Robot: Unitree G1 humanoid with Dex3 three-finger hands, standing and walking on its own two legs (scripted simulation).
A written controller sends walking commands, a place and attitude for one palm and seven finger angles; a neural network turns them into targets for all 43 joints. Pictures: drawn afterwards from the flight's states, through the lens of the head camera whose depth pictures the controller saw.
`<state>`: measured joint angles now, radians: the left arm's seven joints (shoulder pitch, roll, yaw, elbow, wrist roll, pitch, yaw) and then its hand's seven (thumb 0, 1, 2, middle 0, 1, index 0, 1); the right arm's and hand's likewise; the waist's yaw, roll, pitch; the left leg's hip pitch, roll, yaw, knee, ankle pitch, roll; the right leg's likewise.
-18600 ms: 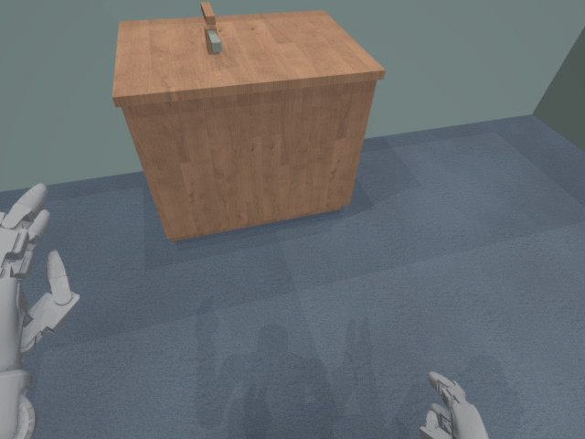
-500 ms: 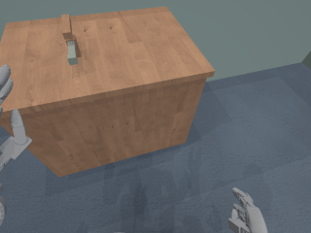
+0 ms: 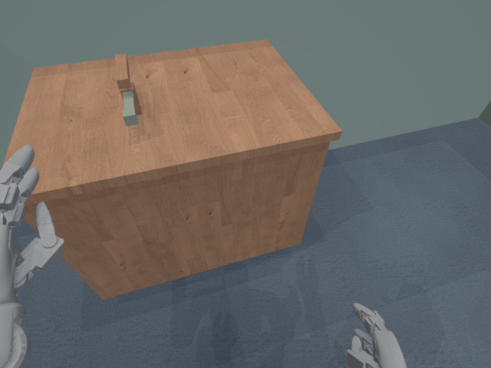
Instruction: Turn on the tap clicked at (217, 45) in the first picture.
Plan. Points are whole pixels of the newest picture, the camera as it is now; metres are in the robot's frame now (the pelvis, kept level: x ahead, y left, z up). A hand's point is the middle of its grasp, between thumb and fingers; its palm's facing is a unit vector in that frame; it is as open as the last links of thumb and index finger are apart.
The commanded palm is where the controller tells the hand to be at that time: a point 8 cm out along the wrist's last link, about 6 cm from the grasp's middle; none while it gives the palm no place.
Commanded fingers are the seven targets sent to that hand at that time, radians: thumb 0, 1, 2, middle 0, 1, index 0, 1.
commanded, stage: look again from close up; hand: left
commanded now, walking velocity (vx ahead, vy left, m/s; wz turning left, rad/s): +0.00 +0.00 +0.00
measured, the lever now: (130, 117) +0.63 +0.33 +0.04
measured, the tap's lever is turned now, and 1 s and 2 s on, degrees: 0 0 0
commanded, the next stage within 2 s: shuffle to correct the standing spot in 0.20 s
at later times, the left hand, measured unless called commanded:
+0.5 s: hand (48, 237) +0.23 +0.27 +0.16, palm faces +0.43 -0.83 -0.36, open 7.4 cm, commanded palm +0.18 +0.30 +0.17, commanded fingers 0.00 0.90 0.90 -0.20 -0.30 -0.20 -0.30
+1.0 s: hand (105, 150) +0.36 +0.24 +0.18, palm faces +0.36 -0.83 -0.43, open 7.4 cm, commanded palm +0.29 +0.29 +0.17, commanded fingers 0.00 0.90 0.90 -0.20 -0.30 -0.20 -0.30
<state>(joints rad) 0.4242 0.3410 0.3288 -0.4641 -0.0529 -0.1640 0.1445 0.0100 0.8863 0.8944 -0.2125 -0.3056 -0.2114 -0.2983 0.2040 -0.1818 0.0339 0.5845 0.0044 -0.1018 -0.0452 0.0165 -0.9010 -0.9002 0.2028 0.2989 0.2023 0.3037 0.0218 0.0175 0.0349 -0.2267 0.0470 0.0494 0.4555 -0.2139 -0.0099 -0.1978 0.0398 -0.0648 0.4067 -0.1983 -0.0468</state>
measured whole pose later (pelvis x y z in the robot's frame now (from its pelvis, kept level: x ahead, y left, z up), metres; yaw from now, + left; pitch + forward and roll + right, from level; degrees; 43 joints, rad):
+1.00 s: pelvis +0.13 +0.01 -0.01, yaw +0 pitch +0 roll +0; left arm 0.45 0.42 0.42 -0.58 -0.05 -0.21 0.13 0.01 0.89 0.89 -0.21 -0.31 -0.21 -0.30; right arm 0.22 -0.14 0.02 0.59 0.01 -0.10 -0.01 0.02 -0.90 -0.90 0.20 0.30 0.20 0.30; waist -0.02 -0.04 0.08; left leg -0.19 0.05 0.07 0.52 -0.33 0.00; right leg -0.58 -0.03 -0.06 1.05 -0.35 -0.03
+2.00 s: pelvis +0.31 -0.05 -0.01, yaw +1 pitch +0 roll +0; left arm 0.51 0.42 0.39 -0.60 -0.05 -0.17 0.17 0.01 0.88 0.89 -0.22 -0.31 -0.21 -0.30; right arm 0.16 -0.21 0.01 0.57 0.01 -0.08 -0.07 0.02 -0.90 -0.90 0.20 0.30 0.20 0.30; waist 0.00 -0.03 0.08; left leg -0.26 0.03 0.04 0.53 -0.27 -0.02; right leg -0.28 -0.01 -0.08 0.54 -0.26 -0.03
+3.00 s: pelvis +0.30 -0.01 +0.00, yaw +1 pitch -1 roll -1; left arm 0.36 0.34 0.35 -0.45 -0.01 -0.25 0.10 0.01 0.89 0.89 -0.21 -0.31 -0.21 -0.30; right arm 0.21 -0.19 0.01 0.59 0.00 -0.17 0.00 0.02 -0.90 -0.90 0.20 0.30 0.20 0.30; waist 0.04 -0.03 0.07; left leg -0.21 -0.01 0.04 0.46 -0.23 0.04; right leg -0.21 0.00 0.01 0.40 -0.17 0.02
